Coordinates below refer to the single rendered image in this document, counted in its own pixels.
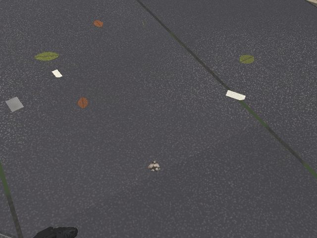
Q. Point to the left robot hand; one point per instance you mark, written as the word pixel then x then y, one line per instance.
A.
pixel 60 232

